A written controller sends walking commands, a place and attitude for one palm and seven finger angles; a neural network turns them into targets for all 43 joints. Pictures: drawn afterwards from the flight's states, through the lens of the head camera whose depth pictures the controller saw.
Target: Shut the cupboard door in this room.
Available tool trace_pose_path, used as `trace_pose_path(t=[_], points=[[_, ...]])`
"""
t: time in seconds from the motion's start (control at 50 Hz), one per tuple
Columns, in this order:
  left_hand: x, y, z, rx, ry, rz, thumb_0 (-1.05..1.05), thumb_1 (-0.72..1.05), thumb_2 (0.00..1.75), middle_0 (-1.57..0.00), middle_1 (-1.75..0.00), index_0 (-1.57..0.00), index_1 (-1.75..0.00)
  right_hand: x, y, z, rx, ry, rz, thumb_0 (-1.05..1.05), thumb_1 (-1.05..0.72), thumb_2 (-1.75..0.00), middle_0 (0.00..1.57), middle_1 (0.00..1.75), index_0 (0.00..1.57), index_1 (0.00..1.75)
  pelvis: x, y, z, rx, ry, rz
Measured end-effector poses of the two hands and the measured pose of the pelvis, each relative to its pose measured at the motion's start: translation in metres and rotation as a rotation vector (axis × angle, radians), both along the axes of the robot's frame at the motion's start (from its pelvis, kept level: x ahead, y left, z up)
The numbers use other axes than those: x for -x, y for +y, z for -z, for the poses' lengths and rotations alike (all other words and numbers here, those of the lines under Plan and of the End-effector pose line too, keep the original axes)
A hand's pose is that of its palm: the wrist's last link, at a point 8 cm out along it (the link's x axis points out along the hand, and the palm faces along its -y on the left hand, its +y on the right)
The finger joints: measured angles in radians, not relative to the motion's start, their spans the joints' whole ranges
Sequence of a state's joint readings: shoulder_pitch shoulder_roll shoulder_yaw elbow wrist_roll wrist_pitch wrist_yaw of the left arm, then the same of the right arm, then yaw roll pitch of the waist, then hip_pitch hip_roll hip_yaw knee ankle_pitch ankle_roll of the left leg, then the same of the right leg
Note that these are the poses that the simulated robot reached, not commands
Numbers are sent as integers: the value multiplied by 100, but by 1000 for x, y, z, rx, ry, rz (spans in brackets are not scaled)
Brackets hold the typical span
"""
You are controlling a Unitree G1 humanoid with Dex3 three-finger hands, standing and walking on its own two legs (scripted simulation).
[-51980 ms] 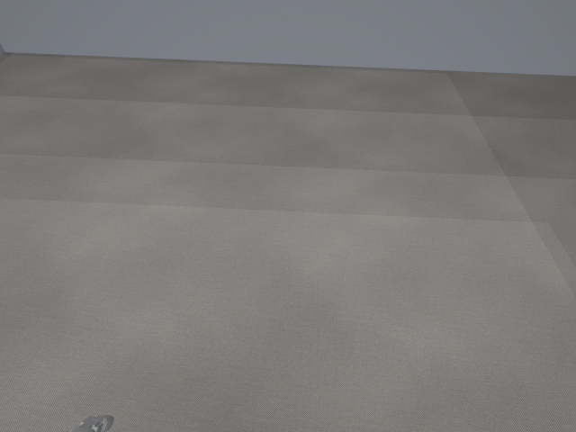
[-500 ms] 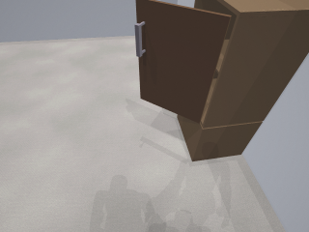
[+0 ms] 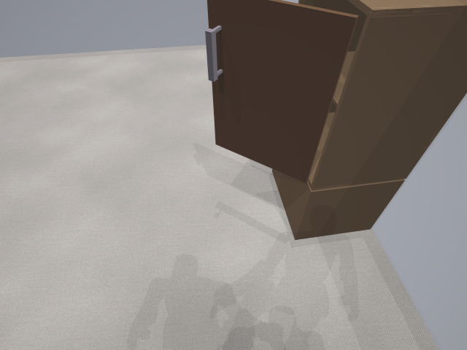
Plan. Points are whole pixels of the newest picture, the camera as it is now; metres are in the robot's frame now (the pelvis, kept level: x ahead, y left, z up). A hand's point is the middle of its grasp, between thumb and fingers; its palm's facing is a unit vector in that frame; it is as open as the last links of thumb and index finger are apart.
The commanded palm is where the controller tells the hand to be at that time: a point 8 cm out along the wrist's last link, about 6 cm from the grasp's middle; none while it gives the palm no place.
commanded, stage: look to check the result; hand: left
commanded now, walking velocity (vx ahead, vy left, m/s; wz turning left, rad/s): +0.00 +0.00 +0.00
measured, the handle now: (215, 54) +0.92 +0.11 +0.07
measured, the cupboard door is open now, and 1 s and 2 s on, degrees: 50 50 50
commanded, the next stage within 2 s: walk to a spot facing it in 0.04 s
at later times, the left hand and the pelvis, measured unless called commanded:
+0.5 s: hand out of the picture +0.05 +0.22 -0.19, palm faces +0.14 -0.96 -0.26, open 7.4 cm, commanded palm none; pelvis +0.01 +0.01 -0.02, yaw +9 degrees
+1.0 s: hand out of the picture +0.00 +0.22 -0.16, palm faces +0.44 -0.84 -0.31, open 7.4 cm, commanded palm none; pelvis +0.01 -0.01 -0.01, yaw +28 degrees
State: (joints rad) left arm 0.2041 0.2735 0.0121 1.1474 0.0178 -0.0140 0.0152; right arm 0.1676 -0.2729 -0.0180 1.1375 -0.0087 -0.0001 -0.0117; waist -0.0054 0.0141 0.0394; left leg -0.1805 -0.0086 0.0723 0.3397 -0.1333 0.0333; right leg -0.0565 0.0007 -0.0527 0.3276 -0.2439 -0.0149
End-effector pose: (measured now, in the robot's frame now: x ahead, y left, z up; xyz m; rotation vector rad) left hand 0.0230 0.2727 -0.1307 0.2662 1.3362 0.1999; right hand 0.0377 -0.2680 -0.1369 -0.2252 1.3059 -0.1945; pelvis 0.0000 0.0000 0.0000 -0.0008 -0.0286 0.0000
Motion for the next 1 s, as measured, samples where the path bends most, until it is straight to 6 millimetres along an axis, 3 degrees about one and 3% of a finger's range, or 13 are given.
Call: trace_pose_path(t=[0.24,0.34,0.46,0.56,0.66,0.82,0.9,1.0], points=[[-43,3,-6,-16,-81,24,0,90,90,-21,-30,-20,-30,-39,-17,-10,34,-65,-32,0,-90,-90,20,30,20,30,-11,-4,-1,-3,8,-11],[-46,-3,-1,-14,-106,-14,0,90,90,-20,-30,-20,-30,-43,-9,-1,17,-41,-56,0,-91,-90,20,30,19,30,-11,-5,5,-1,15,-53],[-23,-9,18,26,-106,-102,0,90,90,-21,-30,-20,-30,-43,19,12,-20,24,-100,0,-91,-90,20,30,19,30,-12,1,15,9,-6,-131],[7,-1,43,67,-56,-183,0,90,90,-21,-30,-20,-30,-52,48,24,-37,24,-164,0,-90,-90,20,30,20,30,-14,18,31,7,-5,-201],[25,8,35,57,-20,-243,1,90,90,-21,-30,-20,-30,-53,64,22,-45,39,-215,0,-90,-90,20,30,20,30,-7,24,25,5,23,-249],[19,9,5,4,-133,-314,1,91,90,-20,-30,-20,-30,-71,57,15,-49,61,-305,0,-90,-90,20,30,20,30,-6,10,11,35,52,-354],[24,0,0,-42,-193,-356,0,90,90,-20,-30,-20,-30,-96,43,21,-52,40,-345,0,-90,-90,20,30,20,30,-10,-7,17,13,64,-412],[50,-18,-4,-51,-166,-438,0,90,90,-20,-30,-20,-30,-136,38,14,-43,-5,-420,0,-91,-90,20,30,20,30,-12,-13,13,2,44,-490]])
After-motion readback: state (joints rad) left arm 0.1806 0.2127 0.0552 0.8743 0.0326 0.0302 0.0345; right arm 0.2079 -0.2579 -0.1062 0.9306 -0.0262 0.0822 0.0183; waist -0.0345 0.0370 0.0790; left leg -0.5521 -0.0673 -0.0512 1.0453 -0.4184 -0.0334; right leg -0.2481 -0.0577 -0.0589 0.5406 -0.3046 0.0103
